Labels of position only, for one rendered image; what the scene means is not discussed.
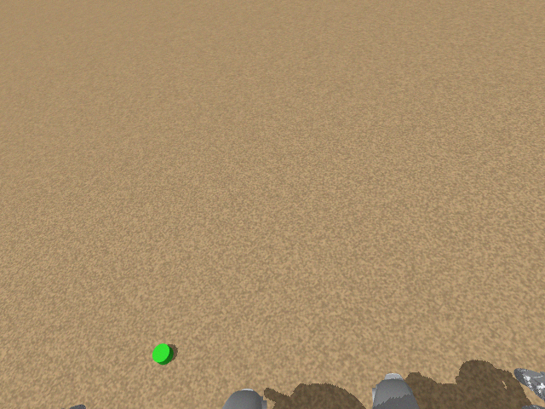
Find tin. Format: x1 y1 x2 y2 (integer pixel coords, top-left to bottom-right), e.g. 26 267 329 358
152 343 174 365

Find right robot hand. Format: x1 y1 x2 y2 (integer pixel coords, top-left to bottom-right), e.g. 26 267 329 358
514 368 545 409

